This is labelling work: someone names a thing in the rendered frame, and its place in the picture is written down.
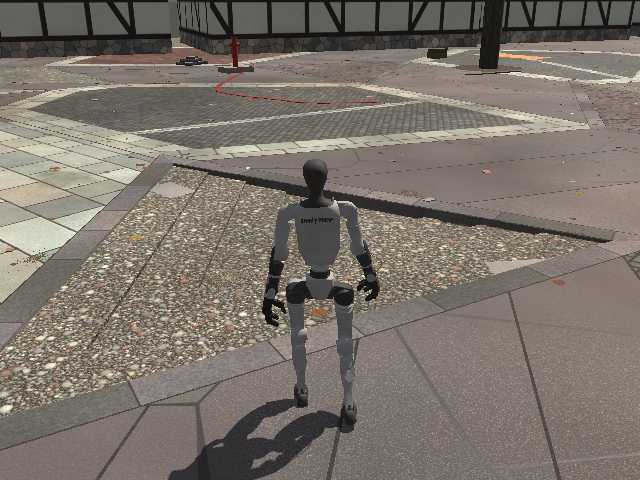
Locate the robot right hand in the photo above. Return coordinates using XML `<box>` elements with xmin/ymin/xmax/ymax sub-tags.
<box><xmin>357</xmin><ymin>277</ymin><xmax>380</xmax><ymax>301</ymax></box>

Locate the left robot thigh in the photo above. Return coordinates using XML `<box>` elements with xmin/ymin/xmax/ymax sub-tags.
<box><xmin>286</xmin><ymin>278</ymin><xmax>308</xmax><ymax>345</ymax></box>

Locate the robot left forearm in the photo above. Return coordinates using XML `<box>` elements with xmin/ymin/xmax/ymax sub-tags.
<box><xmin>264</xmin><ymin>246</ymin><xmax>284</xmax><ymax>299</ymax></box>

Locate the right robot upper arm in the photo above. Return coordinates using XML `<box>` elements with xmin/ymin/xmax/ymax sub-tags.
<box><xmin>338</xmin><ymin>201</ymin><xmax>366</xmax><ymax>255</ymax></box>

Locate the right robot shin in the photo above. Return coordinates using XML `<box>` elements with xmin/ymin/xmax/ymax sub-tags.
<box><xmin>340</xmin><ymin>338</ymin><xmax>355</xmax><ymax>411</ymax></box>

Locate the left robot upper arm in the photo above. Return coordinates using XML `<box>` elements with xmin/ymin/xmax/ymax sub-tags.
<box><xmin>273</xmin><ymin>203</ymin><xmax>296</xmax><ymax>261</ymax></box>

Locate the robot left hand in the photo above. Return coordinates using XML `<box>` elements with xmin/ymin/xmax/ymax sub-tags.
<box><xmin>262</xmin><ymin>297</ymin><xmax>286</xmax><ymax>327</ymax></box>

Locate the robot right forearm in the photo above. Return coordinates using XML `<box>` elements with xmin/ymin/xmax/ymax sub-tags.
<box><xmin>356</xmin><ymin>240</ymin><xmax>377</xmax><ymax>282</ymax></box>

